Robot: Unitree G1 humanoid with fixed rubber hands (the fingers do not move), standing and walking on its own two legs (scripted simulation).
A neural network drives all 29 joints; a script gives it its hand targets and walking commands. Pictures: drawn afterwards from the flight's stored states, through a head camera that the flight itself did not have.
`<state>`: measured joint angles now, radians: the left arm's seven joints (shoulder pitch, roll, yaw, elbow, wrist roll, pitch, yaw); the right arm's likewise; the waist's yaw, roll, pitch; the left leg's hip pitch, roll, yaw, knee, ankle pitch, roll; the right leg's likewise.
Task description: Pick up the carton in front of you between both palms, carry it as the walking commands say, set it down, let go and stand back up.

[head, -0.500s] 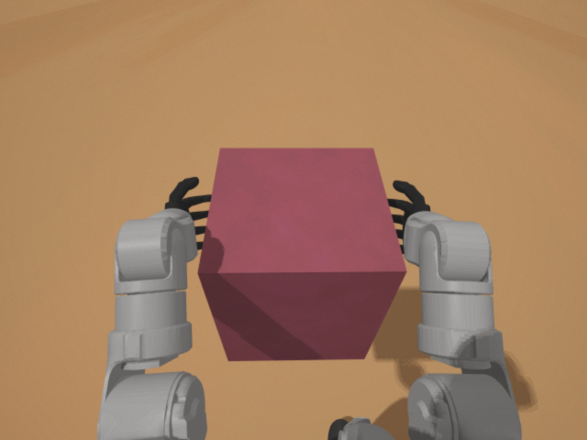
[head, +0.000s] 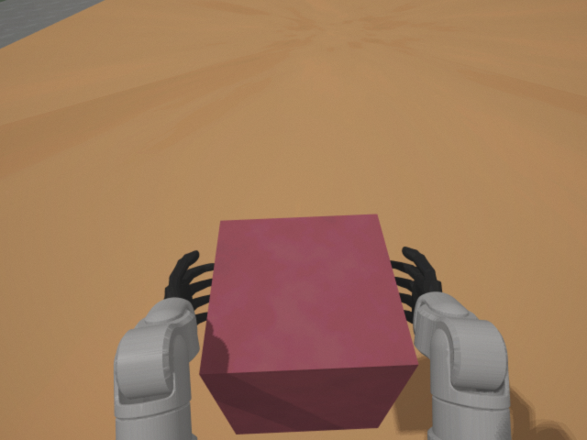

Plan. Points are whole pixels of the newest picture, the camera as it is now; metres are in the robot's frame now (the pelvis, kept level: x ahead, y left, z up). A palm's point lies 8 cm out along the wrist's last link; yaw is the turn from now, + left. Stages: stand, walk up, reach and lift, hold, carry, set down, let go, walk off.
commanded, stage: carry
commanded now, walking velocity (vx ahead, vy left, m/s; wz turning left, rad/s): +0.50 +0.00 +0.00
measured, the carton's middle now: (303, 329) +0.28 +0.00 +0.03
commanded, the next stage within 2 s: none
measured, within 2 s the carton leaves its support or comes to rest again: neither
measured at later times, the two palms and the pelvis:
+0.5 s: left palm (218, 174) +0.57 +0.15 +0.10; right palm (379, 173) +0.55 -0.15 +0.10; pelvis +0.30 +0.00 +0.00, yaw -2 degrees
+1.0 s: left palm (237, 118) +0.80 +0.14 +0.10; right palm (363, 113) +0.80 -0.16 +0.10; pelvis +0.54 -0.02 +0.00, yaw -1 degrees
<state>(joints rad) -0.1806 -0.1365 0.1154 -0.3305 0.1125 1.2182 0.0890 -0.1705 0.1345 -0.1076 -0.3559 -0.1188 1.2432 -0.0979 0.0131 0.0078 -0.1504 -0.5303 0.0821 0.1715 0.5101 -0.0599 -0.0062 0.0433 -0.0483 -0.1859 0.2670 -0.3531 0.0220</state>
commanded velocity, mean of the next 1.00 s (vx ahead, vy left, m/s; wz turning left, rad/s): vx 0.25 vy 0.00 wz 0.00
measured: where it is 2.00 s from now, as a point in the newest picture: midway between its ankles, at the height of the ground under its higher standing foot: (303, 385)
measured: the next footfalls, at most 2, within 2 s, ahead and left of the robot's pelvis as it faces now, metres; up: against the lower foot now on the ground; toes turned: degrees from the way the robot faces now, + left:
left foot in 0.04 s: +0.21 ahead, +0.11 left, +0.00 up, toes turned +11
right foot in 0.56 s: +0.52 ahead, -0.12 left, +0.00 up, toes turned -6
